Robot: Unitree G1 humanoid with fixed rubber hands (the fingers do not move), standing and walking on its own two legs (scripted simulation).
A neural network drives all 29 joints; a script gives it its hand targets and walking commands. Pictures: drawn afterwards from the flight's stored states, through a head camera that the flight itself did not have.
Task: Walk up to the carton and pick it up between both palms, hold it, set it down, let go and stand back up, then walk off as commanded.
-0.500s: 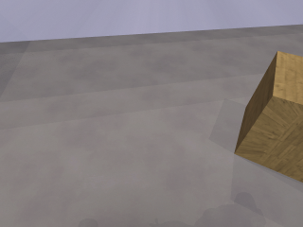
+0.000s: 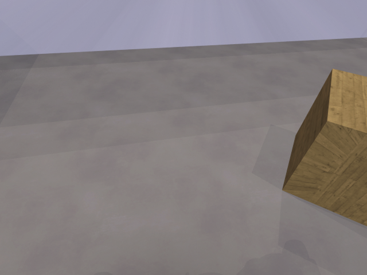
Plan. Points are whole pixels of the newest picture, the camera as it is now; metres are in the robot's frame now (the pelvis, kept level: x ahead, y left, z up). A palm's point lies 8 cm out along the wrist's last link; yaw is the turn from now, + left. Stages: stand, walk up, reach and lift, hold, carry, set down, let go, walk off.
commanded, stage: stand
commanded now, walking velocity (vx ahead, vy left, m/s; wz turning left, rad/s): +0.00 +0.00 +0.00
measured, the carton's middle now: out of the picture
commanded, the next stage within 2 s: none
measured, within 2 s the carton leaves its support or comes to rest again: neither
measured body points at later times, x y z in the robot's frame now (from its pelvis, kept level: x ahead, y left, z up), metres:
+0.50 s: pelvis +0.00 -0.01 +0.00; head +0.00 -0.01 +0.45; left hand +0.06 +0.27 -0.14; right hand +0.05 -0.25 -0.15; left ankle +0.02 +0.12 -0.73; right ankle +0.02 -0.13 -0.73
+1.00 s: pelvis +0.01 +0.00 +0.01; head +0.01 +0.00 +0.46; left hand +0.07 +0.28 -0.13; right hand +0.06 -0.25 -0.14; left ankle +0.02 +0.12 -0.73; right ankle +0.02 -0.13 -0.73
